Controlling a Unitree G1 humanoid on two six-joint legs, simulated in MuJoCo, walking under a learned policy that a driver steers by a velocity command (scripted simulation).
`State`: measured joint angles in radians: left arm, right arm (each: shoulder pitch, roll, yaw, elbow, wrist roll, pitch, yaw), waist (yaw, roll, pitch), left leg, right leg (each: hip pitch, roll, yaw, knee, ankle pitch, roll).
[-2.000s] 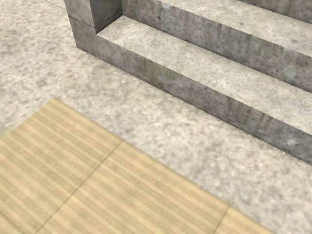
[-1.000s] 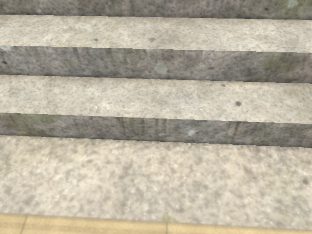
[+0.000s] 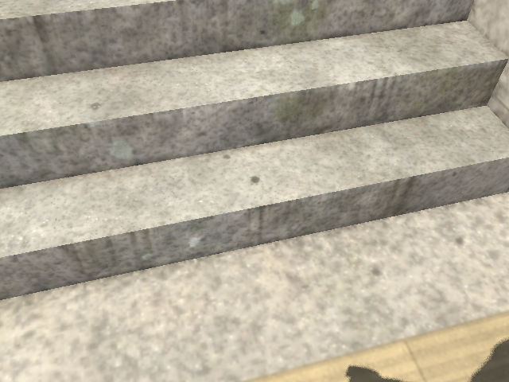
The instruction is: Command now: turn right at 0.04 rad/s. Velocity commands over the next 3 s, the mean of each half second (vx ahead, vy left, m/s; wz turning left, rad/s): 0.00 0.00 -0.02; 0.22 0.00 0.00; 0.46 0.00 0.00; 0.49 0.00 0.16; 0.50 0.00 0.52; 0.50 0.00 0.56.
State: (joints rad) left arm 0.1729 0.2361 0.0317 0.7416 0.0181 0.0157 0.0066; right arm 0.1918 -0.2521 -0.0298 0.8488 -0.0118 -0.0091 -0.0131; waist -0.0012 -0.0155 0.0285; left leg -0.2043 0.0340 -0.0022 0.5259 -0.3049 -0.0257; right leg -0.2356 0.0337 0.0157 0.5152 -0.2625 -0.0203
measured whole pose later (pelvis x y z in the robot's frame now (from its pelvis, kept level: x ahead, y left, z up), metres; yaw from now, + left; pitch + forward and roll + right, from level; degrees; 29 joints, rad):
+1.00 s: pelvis +0.10 -0.01 +0.01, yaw +0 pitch +1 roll +0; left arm 0.41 0.21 0.04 1.06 -0.01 -0.10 -0.01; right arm 0.20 -0.28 -0.05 0.95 0.03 -0.10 0.01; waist 0.04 0.03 0.00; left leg -0.51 0.05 0.01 1.11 -0.31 0.05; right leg -0.05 0.03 -0.02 0.33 -0.29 -0.04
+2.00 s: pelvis +0.62 +0.00 +0.01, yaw +7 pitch +2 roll -1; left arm 0.16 0.26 0.05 0.90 0.02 -0.11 0.00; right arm 0.21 -0.30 -0.05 0.93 0.02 -0.07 -0.02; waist 0.00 0.05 0.02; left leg -0.55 0.08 -0.05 1.16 -0.32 0.01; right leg -0.25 0.03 -0.13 0.33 -0.12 -0.06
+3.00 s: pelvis +1.07 +0.30 +0.23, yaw +41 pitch +5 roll -5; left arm -0.03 0.05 -0.13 0.58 0.02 -0.11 -0.03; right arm 0.45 -0.12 0.02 0.99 -0.02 0.00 -0.05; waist -0.01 0.00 -0.07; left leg -0.06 -0.02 -0.19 0.29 -0.08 0.15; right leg -0.93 0.03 -0.18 1.33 -0.53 -0.08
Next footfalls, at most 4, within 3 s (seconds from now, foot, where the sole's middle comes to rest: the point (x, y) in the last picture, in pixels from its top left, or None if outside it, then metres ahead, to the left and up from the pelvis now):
1.26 left None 0.42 0.13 -0.77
1.80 right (290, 312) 0.71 -0.09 -0.77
2.44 left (156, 201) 0.96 0.30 -0.58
2.98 right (154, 86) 1.24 0.32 -0.39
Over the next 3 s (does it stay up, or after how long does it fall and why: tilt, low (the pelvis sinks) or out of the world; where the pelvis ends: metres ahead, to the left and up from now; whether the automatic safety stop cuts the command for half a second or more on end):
stays up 1.07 0.30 0.23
